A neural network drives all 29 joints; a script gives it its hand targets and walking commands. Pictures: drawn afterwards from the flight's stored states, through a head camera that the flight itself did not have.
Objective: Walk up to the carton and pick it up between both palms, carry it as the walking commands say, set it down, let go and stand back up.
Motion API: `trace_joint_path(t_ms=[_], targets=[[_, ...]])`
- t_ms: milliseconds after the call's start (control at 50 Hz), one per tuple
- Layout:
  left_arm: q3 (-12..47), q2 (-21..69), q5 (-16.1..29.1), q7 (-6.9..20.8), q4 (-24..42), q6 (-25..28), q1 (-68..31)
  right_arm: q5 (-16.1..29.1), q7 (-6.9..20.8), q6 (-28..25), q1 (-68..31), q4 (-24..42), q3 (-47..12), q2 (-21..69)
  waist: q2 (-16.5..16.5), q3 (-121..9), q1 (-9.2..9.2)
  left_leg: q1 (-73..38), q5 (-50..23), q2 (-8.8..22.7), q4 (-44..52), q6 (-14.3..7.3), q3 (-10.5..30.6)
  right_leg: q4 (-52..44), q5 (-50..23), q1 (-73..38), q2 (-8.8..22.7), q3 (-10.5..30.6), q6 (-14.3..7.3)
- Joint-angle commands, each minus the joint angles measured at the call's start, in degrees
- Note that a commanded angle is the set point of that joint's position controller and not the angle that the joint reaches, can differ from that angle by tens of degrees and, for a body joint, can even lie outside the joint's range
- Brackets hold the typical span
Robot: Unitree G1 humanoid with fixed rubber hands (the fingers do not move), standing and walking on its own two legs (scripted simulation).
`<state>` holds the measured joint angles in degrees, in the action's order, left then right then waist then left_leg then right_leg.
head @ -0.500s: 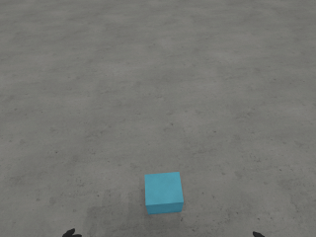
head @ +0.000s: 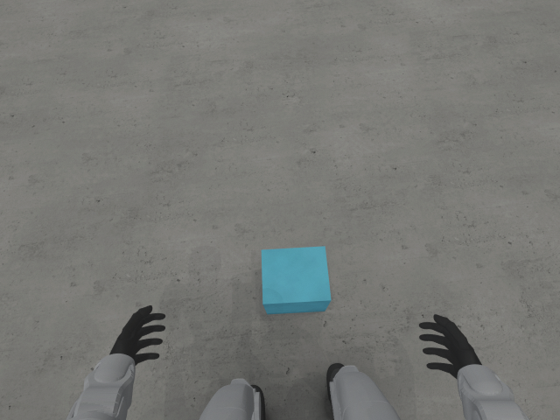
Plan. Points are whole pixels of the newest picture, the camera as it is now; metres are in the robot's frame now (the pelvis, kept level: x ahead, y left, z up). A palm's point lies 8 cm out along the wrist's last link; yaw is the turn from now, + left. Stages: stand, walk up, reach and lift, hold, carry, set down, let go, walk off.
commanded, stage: reach and lift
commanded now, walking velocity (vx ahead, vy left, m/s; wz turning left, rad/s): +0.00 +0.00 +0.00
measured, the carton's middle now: (294, 282) +0.43 -0.01 -0.65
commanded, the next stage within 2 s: none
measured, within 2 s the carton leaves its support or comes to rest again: neither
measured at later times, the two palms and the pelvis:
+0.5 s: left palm (167, 273) +0.33 +0.22 -0.13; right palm (416, 281) +0.31 -0.22 -0.16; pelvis -0.06 -0.01 -0.06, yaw +1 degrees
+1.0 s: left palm (193, 231) +0.43 +0.19 -0.18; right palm (386, 229) +0.42 -0.19 -0.19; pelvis -0.04 -0.02 -0.08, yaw +2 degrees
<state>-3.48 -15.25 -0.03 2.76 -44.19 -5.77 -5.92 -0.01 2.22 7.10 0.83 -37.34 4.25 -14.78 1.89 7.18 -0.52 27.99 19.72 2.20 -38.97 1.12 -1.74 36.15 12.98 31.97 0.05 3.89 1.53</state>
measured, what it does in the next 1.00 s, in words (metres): lowers itself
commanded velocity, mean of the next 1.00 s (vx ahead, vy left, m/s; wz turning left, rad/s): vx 0.00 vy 0.00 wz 0.00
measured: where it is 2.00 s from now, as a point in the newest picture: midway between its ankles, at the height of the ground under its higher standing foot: outside the picture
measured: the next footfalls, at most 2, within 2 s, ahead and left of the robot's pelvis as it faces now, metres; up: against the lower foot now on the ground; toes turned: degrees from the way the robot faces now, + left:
none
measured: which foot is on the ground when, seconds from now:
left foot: down 0.00-1.00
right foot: down 0.00-1.00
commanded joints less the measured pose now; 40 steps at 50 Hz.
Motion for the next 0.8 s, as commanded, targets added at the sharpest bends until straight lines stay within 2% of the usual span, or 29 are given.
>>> trace_joint_path(t_ms=[0,20,40,60,100,120,140,180,200,220,240,280,300,320,340,360,380,460,480,500,520,540,580,640,700,740,760,780], targets=[[-3.5,-0.8,2.8,-1.8,6.9,3.8,-6.7,0.9,-1.8,-5.3,-10.0,5.9,3.4,-4.3,-0.5,-32.7,1.41,3.7,-25.2,-4.8,-7.4,0.7,2.5,13.3,-22.6,-1.4,-2.2,-5.2,-0.5],[-3.1,0.2,3.0,-1.8,6.8,4.0,-7.3,1.2,-2.2,-5.4,-9.6,5.7,4.3,-5.2,-1.3,-33.8,2.19,5.1,-25.3,-4.9,-7.7,1.1,2.5,13.6,-23.1,-0.5,-2.4,-5.2,-0.6],[-4.1,-0.9,2.6,-1.9,6.7,3.8,-7.4,1.8,-2.5,-5.2,-9.8,5.7,3.5,-3.8,-1.2,-35.6,1.51,6.8,-24.0,-4.9,-8.0,0.9,2.2,13.6,-24.1,-0.8,-2.4,-5.0,-0.6],[-4.0,-0.9,2.4,-2.2,6.4,3.7,-8.2,2.1,-2.7,-5.1,-9.8,4.7,4.6,-4.3,-1.0,-35.4,2.31,7.8,-22.6,-5.0,-8.0,1.0,2.2,14.0,-22.7,0.4,-2.6,-5.4,-0.5],[-4.2,-0.3,3.1,-2.5,6.5,3.9,-10.8,3.5,-3.1,-5.2,-13.3,4.8,3.1,-3.0,-1.1,-36.9,1.47,10.8,-20.8,-4.9,-8.8,0.7,2.3,14.4,-21.1,2.7,-2.9,-5.3,-0.5],[-4.9,-1.2,2.9,-2.4,5.6,3.7,-12.4,3.8,-3.3,-5.0,-15.3,4.6,2.6,-2.5,-1.0,-34.9,0.44,13.3,-16.3,-5.0,-8.8,0.6,1.4,14.0,-16.9,3.9,-2.6,-5.4,-0.1],[-4.2,-0.4,3.7,-2.3,4.7,3.6,-16.6,3.9,-3.4,-4.9,-19.4,5.2,2.0,-1.6,-2.7,-33.7,1.09,16.1,-13.5,-4.8,-9.2,0.1,1.6,14.3,-14.8,6.8,-2.6,-5.1,0.1],[-4.0,-0.6,3.9,-2.1,4.1,2.9,-19.0,4.3,-3.7,-4.0,-21.5,3.9,1.8,-0.5,-2.9,-31.0,1.13,18.9,-8.4,-4.7,-9.0,-0.3,1.6,14.0,-8.6,9.6,-2.8,-5.4,0.5],[-4.7,-1.2,4.1,-2.0,3.7,2.4,-21.2,4.3,-3.8,-3.6,-24.9,4.0,1.9,-0.8,-2.3,-30.5,0.39,20.0,-6.5,-4.6,-9.6,-0.3,1.3,14.0,-5.3,10.7,-2.4,-5.1,0.6],[-5.2,-1.9,4.0,-1.9,3.6,1.8,-23.9,4.8,-3.7,-2.9,-27.3,4.0,1.8,-0.3,-2.9,-30.0,0.45,21.1,-3.2,-4.5,-9.9,-0.6,1.2,14.1,-1.6,11.6,-2.6,-5.3,0.9],[-6.2,-2.2,3.8,-1.9,2.1,1.1,-25.5,4.9,-3.9,-2.3,-29.8,3.9,1.5,-0.3,-3.3,-30.8,-0.45,22.4,-1.9,-4.6,-10.7,-0.9,1.1,14.6,1.0,12.1,-2.5,-5.3,0.9],[-6.5,-2.1,4.1,-1.6,2.2,0.3,-30.5,5.1,-4.3,-1.3,-35.1,4.1,2.0,-0.6,-3.3,-31.1,0.05,24.8,1.3,-4.6,-11.1,-0.8,0.6,14.6,4.3,12.1,-2.5,-4.7,1.1],[-7.0,-3.4,4.0,-1.5,1.2,-0.2,-32.6,5.3,-4.5,-0.6,-36.9,4.3,1.9,0.1,-3.5,-31.2,-0.35,25.5,3.5,-4.7,-11.3,-1.0,0.3,14.4,7.3,12.0,-2.5,-4.9,1.5],[-7.9,-3.4,3.7,-1.4,-0.1,-0.9,-35.9,4.6,-5.0,0.0,-39.9,4.2,3.0,-1.0,-5.1,-32.7,0.02,26.9,3.5,-4.6,-12.3,-0.8,0.0,14.8,7.4,11.9,-2.5,-4.4,1.6],[-7.9,-2.8,4.0,-1.4,-1.9,-1.3,-36.6,5.1,-5.0,0.7,-41.9,3.5,2.3,-0.2,-6.3,-32.3,-0.42,28.4,3.8,-4.8,-12.5,-0.9,0.3,15.0,8.3,12.4,-2.4,-4.5,1.8],[-7.7,-2.5,4.0,-1.2,-2.4,-1.7,-38.5,4.3,-5.4,1.2,-44.0,3.6,3.7,-0.6,-5.7,-32.9,0.13,29.3,5.0,-4.7,-12.5,-0.5,-0.1,14.9,9.1,12.1,-2.4,-4.2,1.8],[-9.0,-3.5,3.1,-1.1,-3.3,-1.8,-41.4,4.4,-5.7,1.7,-46.4,3.2,3.9,-0.1,-5.8,-34.0,-0.62,30.6,6.3,-4.9,-13.0,-0.7,-0.4,15.4,10.3,11.9,-2.6,-4.4,2.1],[-9.9,-0.5,2.5,-1.1,-8.0,-2.1,-44.5,3.3,-6.0,2.3,-51.1,-1.5,5.6,1.1,-5.2,-34.5,-0.22,32.4,4.4,-5.1,-13.0,-0.2,0.0,17.0,7.9,15.9,-3.0,-5.0,2.2],[-11.4,-0.8,1.7,-1.1,-9.7,-1.9,-44.6,3.0,-5.9,2.1,-51.7,-3.1,5.8,1.7,-5.6,-35.7,-0.99,33.2,2.8,-5.4,-13.8,-0.2,-0.4,17.7,6.5,16.7,-3.1,-4.9,2.4],[-11.4,0.4,1.3,-1.2,-9.9,-1.7,-45.3,2.6,-5.8,1.5,-52.0,-4.8,7.1,1.5,-4.6,-36.1,0.10,33.6,1.6,-5.3,-13.6,0.1,0.0,18.1,4.4,18.0,-3.0,-4.9,2.1],[-11.7,1.2,1.4,-1.3,-10.4,-0.9,-46.1,2.1,-5.9,0.6,-52.7,-5.9,7.5,1.5,-5.1,-39.0,0.63,33.6,0.0,-5.4,-14.1,0.0,0.0,19.2,1.9,18.2,-3.6,-5.6,2.0],[-12.4,0.8,1.7,-1.6,-9.1,-0.1,-48.4,1.7,-6.1,-0.2,-55.2,-5.8,8.1,1.4,-4.4,-40.6,0.39,33.2,-2.3,-5.7,-15.0,0.0,-0.1,20.3,-0.6,19.3,-3.7,-5.5,1.9],[-13.1,1.4,1.7,-2.2,-5.6,2.2,-51.1,2.2,-5.9,-2.7,-57.0,-4.4,8.4,1.9,-3.0,-47.9,0.20,32.3,-11.7,-6.0,-17.0,0.3,0.1,22.4,-11.1,19.3,-4.0,-4.8,1.3],[-13.1,1.7,2.2,-3.2,-2.9,4.4,-50.9,2.2,-6.0,-5.3,-57.6,-3.9,9.0,1.2,-1.7,-57.9,-0.13,30.9,-22.6,-6.7,-17.7,1.0,0.9,23.5,-23.3,16.0,-4.1,-4.2,0.8],[-12.8,1.2,2.3,-4.0,-1.0,5.7,-52.7,2.7,-5.9,-6.5,-61.2,-2.7,8.7,1.4,-1.6,-63.0,-1.09,30.8,-28.3,-6.8,-18.0,1.3,1.3,24.3,-28.7,16.1,-4.1,-3.8,0.9],[-12.6,1.9,2.5,-4.1,1.5,6.8,-54.2,2.1,-5.9,-7.1,-62.0,-2.7,9.2,2.1,-1.8,-64.3,-0.71,33.0,-30.2,-6.8,-17.7,1.6,1.2,24.0,-31.6,14.9,-4.1,-3.2,0.7],[-13.0,1.7,2.9,-4.0,0.9,7.0,-55.7,1.5,-6.0,-7.3,-64.7,-1.8,9.4,2.2,-3.0,-64.2,-0.82,35.8,-29.0,-7.0,-18.0,1.5,1.0,24.4,-31.1,15.3,-4.0,-3.4,1.0],[-13.5,1.6,2.7,-4.1,2.7,7.3,-56.9,1.3,-6.1,-7.5,-64.6,-1.4,10.2,2.6,-2.5,-64.5,-0.84,34.7,-31.0,-6.7,-17.8,1.5,1.1,24.1,-32.1,16.3,-3.9,-3.3,0.9]])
